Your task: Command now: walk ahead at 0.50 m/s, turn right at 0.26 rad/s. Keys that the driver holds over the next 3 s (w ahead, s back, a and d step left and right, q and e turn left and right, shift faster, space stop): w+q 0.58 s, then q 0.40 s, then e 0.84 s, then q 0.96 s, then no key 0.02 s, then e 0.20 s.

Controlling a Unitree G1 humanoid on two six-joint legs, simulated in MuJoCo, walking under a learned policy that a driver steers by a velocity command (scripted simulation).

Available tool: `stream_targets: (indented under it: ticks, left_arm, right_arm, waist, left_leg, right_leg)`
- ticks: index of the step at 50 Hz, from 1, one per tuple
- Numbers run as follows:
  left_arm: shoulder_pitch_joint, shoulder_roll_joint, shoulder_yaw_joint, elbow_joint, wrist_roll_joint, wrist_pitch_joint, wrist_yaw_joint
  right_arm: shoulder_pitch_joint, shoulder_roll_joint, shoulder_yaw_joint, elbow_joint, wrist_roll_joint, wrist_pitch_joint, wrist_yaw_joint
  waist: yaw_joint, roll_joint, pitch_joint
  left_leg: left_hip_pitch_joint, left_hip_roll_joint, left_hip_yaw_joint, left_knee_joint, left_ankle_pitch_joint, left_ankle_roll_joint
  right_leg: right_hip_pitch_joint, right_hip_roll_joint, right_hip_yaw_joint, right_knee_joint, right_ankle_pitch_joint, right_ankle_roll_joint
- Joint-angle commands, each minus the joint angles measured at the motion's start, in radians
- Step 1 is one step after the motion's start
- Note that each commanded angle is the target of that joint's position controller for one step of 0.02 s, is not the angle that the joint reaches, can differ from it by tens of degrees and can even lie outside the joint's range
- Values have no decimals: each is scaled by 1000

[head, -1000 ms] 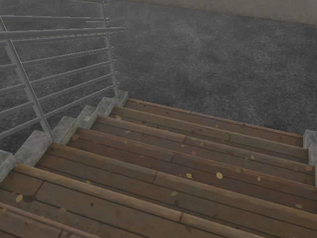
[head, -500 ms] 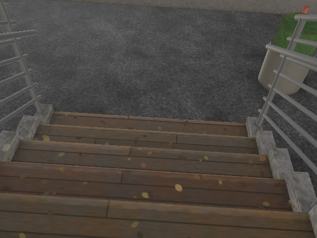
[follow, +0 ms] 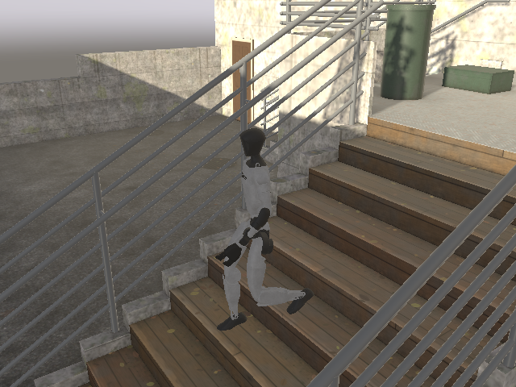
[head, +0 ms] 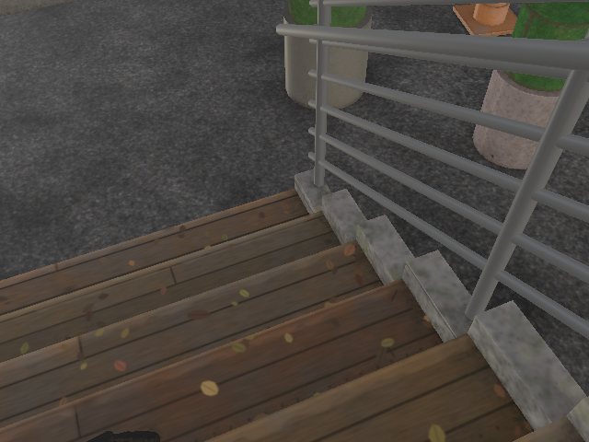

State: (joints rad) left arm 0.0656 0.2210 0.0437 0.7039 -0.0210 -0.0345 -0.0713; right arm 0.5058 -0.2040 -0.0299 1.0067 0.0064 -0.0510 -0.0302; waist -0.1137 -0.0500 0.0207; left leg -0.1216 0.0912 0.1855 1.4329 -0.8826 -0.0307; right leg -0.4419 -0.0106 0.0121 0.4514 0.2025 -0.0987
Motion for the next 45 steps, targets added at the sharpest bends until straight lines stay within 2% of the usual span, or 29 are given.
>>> stream_targets:
  ticks: [1,2,3,4,5,6,7,9,12,13,15,18,24,27,29,30,31,32,33,34,35,36,37,38,40,41,42,43,45]
  left_arm:
    - [572,234,63,151,35,13,25]
    - [574,210,66,162,7,27,27]
    - [531,231,65,191,-2,34,29]
    - [353,173,43,142,7,24,28]
    - [293,178,40,154,26,-2,23]
    - [225,72,9,140,42,-34,12]
    - [173,40,-3,141,44,-55,13]
    - [219,61,0,182,49,-68,38]
    - [304,137,21,229,67,-60,68]
    - [323,136,24,224,53,-62,66]
    - [356,67,13,248,21,-63,82]
    - [377,39,-5,265,19,-69,119]
    - [436,91,12,250,13,-26,142]
    - [385,146,33,235,9,-9,131]
    - [298,163,45,271,0,-16,118]
    - [286,157,45,272,-3,-40,109]
    - [377,42,25,235,42,-60,104]
    - [460,93,15,193,15,-84,85]
    - [341,123,21,131,10,-75,92]
    - [224,81,5,57,-5,-54,116]
    - [157,63,-10,27,-29,-31,143]
    - [123,60,-10,3,-17,-3,168]
    - [172,84,2,20,-4,14,175]
    - [221,119,20,42,18,24,178]
    - [145,110,30,-13,72,8,177]
    - [93,67,19,-38,73,-4,168]
    - [72,29,7,-62,62,-11,153]
    - [197,72,17,-21,42,-18,127]
    - [183,98,20,-42,48,2,107]
  right_arm:
    - [219,-82,-6,-25,41,-50,35]
    - [104,-132,-20,-86,57,-61,34]
    - [-11,-123,-16,-153,71,-48,14]
    - [-90,-134,-23,-159,66,-22,-16]
    - [-65,-70,-7,-163,58,8,-33]
    - [-40,-68,-15,-138,41,25,-37]
    - [-16,-81,-31,-121,29,40,-36]
    - [-66,-64,-45,-144,11,32,-30]
    - [-60,-80,-52,-169,12,26,6]
    - [-77,-95,-60,-179,11,27,15]
    - [-198,-100,-66,-213,13,25,33]
    - [-286,-75,-60,-265,-7,24,53]
    - [-478,-25,-31,-363,13,31,105]
    - [-424,-56,-36,-355,31,41,106]
    - [-122,-112,-70,-234,35,43,82]
    - [35,-193,-101,-169,4,40,75]
    - [77,-278,-93,-134,-25,32,77]
    - [86,-267,-81,-160,-14,41,79]
    - [47,-235,-75,-190,5,61,68]
    - [-5,-246,-75,-180,23,73,54]
    - [-99,-242,-66,-216,7,78,47]
    - [-176,-238,-57,-248,-25,68,43]
    - [-184,-182,-34,-255,-39,50,48]
    - [-250,-166,-29,-283,-37,33,53]
    - [-298,-179,-38,-301,-2,21,11]
    - [-262,-158,-38,-288,18,33,-15]
    - [-257,-150,-34,-284,10,51,-34]
    - [-292,-192,-35,-304,-14,56,-42]
    - [-339,-159,-32,-352,11,67,-40]
  waist:
    - [236,-269,-438]
    - [278,-184,-522]
    - [236,-49,-460]
    - [171,162,-254]
    - [113,91,-171]
    - [73,169,-93]
    - [41,132,4]
    - [53,14,1]
    - [41,-19,-95]
    - [53,30,-80]
    - [96,-19,-21]
    - [110,-34,51]
    - [239,-15,102]
    - [214,-29,111]
    - [47,-33,-8]
    - [-56,105,-90]
    - [8,452,-122]
    - [19,467,-358]
    - [-12,324,-404]
    - [10,193,-378]
    - [43,44,-264]
    - [87,35,-176]
    - [124,-17,-134]
    - [163,16,-87]
    - [179,66,-66]
    - [158,92,-116]
    - [170,157,-197]
    - [217,193,-294]
    - [205,105,-261]
  left_leg:
    - [-766,-92,-399,706,-113,-9]
    - [-814,-74,-420,601,-67,-22]
    - [-863,-58,-348,575,33,-26]
    - [-815,-23,-284,465,249,4]
    - [-781,-14,-291,488,314,5]
    - [-726,14,-378,280,529,48]
    - [-617,13,-385,91,640,57]
    - [-614,11,-382,-143,740,23]
    - [-628,-11,-381,-169,862,28]
    - [-681,-18,-417,-248,958,45]
    - [-804,-18,-490,-390,1090,76]
    - [-652,-62,-402,-625,1415,64]
    - [-611,-49,-299,-857,1326,58]
    - [-474,-34,-223,-875,1103,86]
    - [-113,-7,-196,-989,1179,152]
    - [152,-59,-150,-1068,1371,202]
    - [503,62,-284,-744,1990,288]
    - [662,158,-491,-662,1980,420]
    - [612,201,-569,-762,1813,447]
    - [512,237,-678,-883,1507,463]
    - [302,269,-776,-976,1154,447]
    - [111,303,-868,-992,1172,447]
    - [-29,265,-797,-961,1170,400]
    - [-157,201,-710,-925,1277,352]
    - [-312,15,-525,-953,1393,265]
    - [-284,-32,-462,-914,1475,246]
    - [-264,-40,-460,-870,1634,244]
    - [-215,-4,-479,-807,1735,264]
    - [-142,36,-578,-767,1669,279]
  right_leg:
    - [1116,-310,288,397,724,-286]
    - [1059,-379,393,224,377,-343]
    - [898,-431,524,57,-45,-334]
    - [563,-404,516,-99,-340,-274]
    - [363,-473,606,-111,-374,-317]
    - [163,-415,499,-50,-366,-236]
    - [-22,-301,315,-59,-247,-154]
    - [-5,-253,216,-59,-140,-142]
    - [113,-278,207,-5,29,-175]
    - [151,-254,180,-6,-64,-154]
    - [242,-250,169,31,-280,-89]
    - [92,-186,21,101,-456,-54]
    - [153,-240,6,341,-512,-23]
    - [144,-301,40,443,-348,-4]
    - [101,-292,-14,783,-198,37]
    - [11,-151,-116,1177,-202,86]
    - [-454,-3,-144,1714,-1132,163]
    - [-558,-16,28,1787,-1155,196]
    - [-602,-38,48,1693,-1130,216]
    - [-652,-38,27,1636,-1053,230]
    - [-664,-61,55,1534,-896,198]
    - [-623,-67,86,1505,-843,181]
    - [-589,-65,116,1358,-666,150]
    - [-510,-71,122,1256,-588,129]
    - [-305,-36,69,762,-345,144]
    - [-222,-11,58,578,-254,159]
    - [-117,23,40,591,-198,178]
    - [-62,21,67,760,-83,190]
    - [-185,-7,104,796,-204,182]
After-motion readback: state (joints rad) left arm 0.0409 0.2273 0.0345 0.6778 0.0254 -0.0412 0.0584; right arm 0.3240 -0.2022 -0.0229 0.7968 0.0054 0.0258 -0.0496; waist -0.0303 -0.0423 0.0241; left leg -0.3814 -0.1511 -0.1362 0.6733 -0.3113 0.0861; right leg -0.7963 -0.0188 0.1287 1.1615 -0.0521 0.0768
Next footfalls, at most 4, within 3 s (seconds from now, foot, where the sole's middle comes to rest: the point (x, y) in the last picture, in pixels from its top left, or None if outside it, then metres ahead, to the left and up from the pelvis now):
0.60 left None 0.41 0.21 -0.96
1.08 right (283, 430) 0.57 0.00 -0.96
1.34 left None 0.46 0.23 -0.96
1.68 right None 0.51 -0.03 -0.96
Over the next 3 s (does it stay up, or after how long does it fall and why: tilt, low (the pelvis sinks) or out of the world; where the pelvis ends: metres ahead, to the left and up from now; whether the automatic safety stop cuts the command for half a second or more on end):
stays up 0.46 0.03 -0.20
